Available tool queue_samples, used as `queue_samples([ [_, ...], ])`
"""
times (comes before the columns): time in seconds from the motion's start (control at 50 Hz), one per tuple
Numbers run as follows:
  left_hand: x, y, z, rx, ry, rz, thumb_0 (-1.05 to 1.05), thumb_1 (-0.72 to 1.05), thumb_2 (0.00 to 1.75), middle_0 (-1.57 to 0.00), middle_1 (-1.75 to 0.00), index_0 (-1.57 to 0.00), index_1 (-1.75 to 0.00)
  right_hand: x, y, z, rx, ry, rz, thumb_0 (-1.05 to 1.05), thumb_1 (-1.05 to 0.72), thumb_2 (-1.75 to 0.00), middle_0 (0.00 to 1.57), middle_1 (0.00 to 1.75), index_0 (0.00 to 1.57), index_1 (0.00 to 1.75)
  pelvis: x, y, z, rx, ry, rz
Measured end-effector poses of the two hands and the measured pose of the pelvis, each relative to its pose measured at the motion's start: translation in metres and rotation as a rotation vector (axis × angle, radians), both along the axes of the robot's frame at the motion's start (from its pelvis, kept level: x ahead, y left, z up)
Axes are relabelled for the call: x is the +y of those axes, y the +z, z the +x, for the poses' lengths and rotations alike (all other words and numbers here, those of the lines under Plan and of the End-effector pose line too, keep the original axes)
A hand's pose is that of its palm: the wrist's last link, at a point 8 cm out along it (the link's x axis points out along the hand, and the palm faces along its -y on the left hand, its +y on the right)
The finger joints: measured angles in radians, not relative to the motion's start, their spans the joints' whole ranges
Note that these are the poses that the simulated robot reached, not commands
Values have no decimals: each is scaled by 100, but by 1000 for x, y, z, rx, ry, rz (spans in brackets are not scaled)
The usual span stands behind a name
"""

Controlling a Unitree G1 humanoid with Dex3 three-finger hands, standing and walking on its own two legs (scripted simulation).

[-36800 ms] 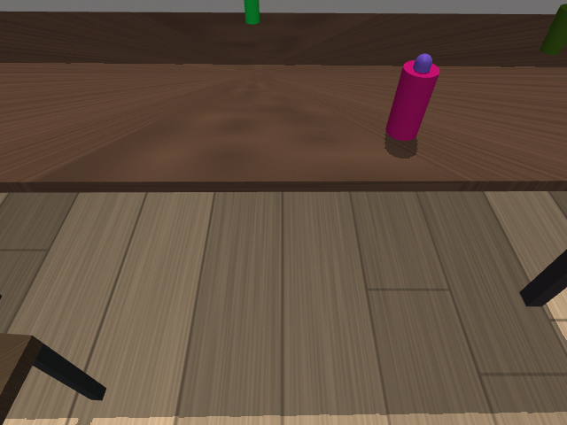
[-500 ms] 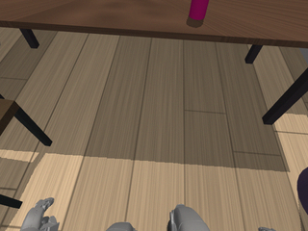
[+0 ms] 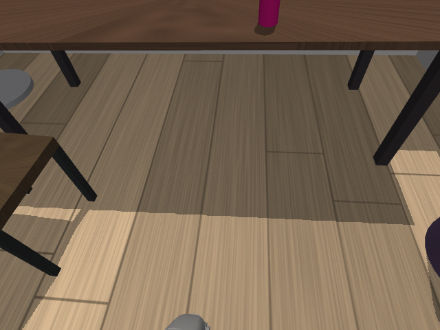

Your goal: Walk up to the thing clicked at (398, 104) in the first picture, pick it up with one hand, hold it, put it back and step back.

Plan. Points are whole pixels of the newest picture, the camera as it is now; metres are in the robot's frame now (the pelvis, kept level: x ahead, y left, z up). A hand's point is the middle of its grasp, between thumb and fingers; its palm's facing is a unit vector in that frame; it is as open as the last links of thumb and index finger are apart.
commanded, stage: step back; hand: right
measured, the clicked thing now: out of the picture +1.14 -0.14 +0.08
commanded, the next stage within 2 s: stand in 0.98 s
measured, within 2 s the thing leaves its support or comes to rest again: neither
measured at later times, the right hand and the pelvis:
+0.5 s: hand out of the picture +0.08 -0.26 -0.15, palm faces -0.08 +0.93 -0.36, open 7.4 cm; pelvis -0.01 +0.00 +0.01, yaw +2 degrees
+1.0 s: hand (341, 321) +0.17 -0.21 -0.13, palm faces -0.03 +0.94 -0.33, open 7.4 cm; pelvis +0.02 +0.03 +0.01, yaw +0 degrees
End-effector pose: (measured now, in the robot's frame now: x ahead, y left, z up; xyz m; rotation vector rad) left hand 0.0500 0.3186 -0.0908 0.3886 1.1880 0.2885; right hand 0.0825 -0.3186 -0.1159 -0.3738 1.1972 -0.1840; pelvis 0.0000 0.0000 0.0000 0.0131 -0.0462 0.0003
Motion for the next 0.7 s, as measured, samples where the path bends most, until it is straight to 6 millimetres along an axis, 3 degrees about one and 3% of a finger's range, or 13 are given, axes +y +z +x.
queue_samples([
  [0.12,24,-8,-20,-43,29,-1,0,90,90,-20,-30,-20,-30,13,-2,-38,60,10,-9,1,-90,-89,20,30,21,30,12,-6,-19,-20,43,20],
  [0.26,21,-11,-32,9,29,-48,1,90,90,-20,-30,-20,-30,24,10,-53,9,-8,16,1,-90,-89,21,30,21,30,9,3,-23,-13,24,5],
  [0.46,-8,-10,-32,-9,47,-70,0,90,90,-20,-30,-20,-30,13,5,-18,1,16,20,1,-90,-89,21,30,21,30,0,5,-11,-3,33,-22],
  [0.58,3,-16,-22,13,62,-84,0,90,90,-20,-30,-20,-30,21,9,10,-4,46,-3,1,-90,-89,20,30,21,30,13,3,4,5,53,-19],
  [0.7,16,-26,6,19,55,-94,1,90,90,-20,-30,-20,-30,43,13,34,-33,37,1,1,-90,-89,20,30,20,30,24,2,16,2,31,-14],
])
